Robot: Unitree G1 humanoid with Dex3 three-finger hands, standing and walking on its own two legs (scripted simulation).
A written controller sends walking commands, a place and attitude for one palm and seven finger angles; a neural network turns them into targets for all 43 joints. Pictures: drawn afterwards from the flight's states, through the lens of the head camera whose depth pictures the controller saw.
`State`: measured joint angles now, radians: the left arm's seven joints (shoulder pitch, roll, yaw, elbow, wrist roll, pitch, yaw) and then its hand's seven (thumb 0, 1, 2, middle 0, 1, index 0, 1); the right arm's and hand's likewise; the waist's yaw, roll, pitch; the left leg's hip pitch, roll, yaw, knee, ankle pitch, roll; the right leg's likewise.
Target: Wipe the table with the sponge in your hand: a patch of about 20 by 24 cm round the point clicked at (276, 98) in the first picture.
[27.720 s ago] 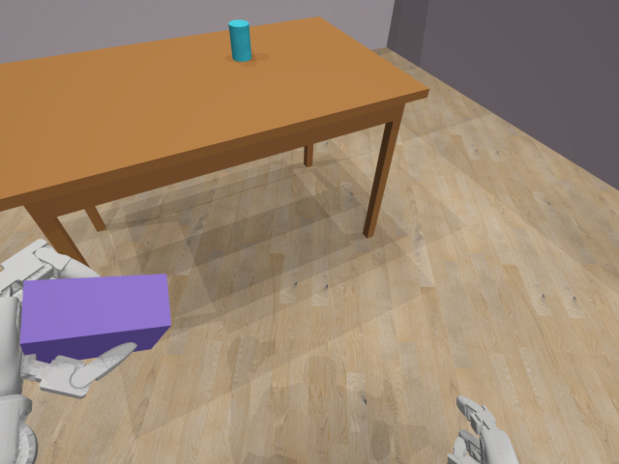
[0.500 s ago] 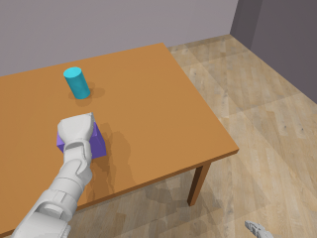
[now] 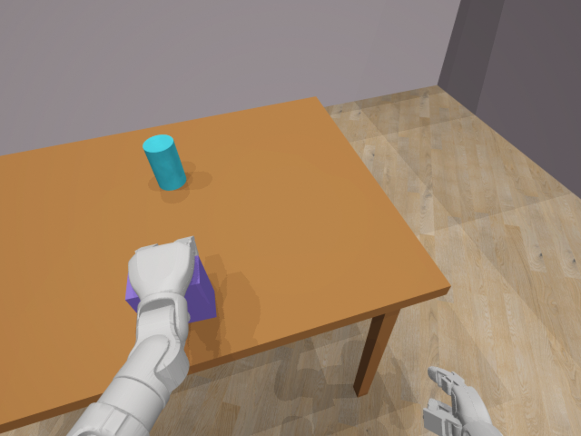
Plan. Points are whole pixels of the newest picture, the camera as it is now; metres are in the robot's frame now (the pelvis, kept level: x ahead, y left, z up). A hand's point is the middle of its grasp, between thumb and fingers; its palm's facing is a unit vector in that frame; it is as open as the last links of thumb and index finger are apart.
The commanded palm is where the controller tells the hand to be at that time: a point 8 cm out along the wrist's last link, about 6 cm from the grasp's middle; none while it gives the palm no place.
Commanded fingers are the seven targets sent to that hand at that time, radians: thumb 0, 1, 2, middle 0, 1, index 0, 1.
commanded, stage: wipe back along the middle lane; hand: left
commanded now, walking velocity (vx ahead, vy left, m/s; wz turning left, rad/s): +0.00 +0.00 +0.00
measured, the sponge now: (178, 300) +0.31 +0.23 -0.02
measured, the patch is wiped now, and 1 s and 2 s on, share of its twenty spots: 0.65 0.70 0.85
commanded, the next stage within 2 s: slide across to the third lane in 0.14 s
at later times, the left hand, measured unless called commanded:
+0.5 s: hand (180, 304) +0.29 +0.21 +0.02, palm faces -0.05 -0.05 -1.00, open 9.5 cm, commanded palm +0.26 +0.18 +0.06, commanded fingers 0.00 0.10 1.30 -1.20 -1.60 -1.20 -1.60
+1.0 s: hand (212, 297) +0.30 +0.16 +0.02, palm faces -0.06 -0.03 -1.00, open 9.5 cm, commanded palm +0.28 +0.13 +0.07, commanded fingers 0.00 0.10 1.30 -1.20 -1.60 -1.20 -1.60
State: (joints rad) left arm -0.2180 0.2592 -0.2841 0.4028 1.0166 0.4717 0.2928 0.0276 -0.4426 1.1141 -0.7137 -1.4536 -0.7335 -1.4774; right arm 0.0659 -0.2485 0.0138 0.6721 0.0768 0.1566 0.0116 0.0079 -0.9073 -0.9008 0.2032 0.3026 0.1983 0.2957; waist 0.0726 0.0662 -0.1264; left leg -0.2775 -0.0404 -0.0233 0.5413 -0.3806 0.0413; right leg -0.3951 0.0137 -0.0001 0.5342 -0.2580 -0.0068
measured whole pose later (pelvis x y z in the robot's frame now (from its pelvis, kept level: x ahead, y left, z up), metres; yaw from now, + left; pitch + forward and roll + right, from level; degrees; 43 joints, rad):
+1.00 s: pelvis -0.03 -0.02 +0.00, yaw +1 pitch +4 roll +0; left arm -0.38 0.17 -0.42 0.58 0.97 0.48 0.29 0.00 -0.47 1.11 -0.76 -1.41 -0.78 -1.43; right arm 0.04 -0.24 0.00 0.73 0.08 0.13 -0.01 0.01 -0.91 -0.90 0.20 0.30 0.20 0.30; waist 0.09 0.08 -0.10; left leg -0.27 -0.04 -0.05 0.52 -0.33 0.01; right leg -0.39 0.01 -0.02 0.53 -0.22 -0.04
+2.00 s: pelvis -0.07 -0.05 -0.01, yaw +0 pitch +13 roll +2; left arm -0.84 0.31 -0.15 1.17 0.96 0.34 0.38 0.01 -0.55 1.16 -0.83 -1.35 -0.84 -1.37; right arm 0.17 -0.26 0.01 0.81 0.06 0.04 -0.07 0.01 -0.91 -0.90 0.20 0.30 0.20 0.30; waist -0.07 0.05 -0.11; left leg -0.54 0.00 -0.02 0.61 -0.30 -0.01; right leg -0.65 0.05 -0.01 0.58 -0.16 -0.06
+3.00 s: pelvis -0.03 -0.01 -0.02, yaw -2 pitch +21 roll -1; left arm -1.04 0.41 -0.12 1.32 1.01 0.32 0.37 0.00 -0.53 1.16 -0.80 -1.38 -0.82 -1.40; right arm 0.32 -0.26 -0.01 0.80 0.03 0.05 0.00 0.00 -0.91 -0.90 0.20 0.30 0.20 0.30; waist -0.13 0.05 -0.16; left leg -0.69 -0.01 -0.01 0.70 -0.38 0.03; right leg -0.78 0.04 0.01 0.61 -0.20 -0.02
